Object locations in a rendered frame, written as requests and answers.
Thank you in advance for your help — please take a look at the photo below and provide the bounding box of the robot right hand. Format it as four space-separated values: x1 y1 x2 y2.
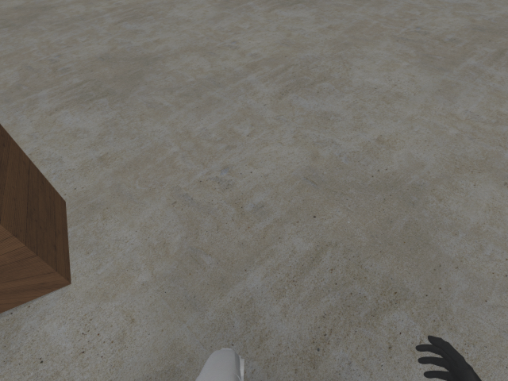
416 336 482 381

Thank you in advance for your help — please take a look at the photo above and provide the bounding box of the left robot thigh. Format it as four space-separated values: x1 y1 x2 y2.
195 350 244 381

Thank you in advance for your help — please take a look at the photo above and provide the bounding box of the pedestal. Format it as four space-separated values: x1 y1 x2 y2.
0 124 71 313

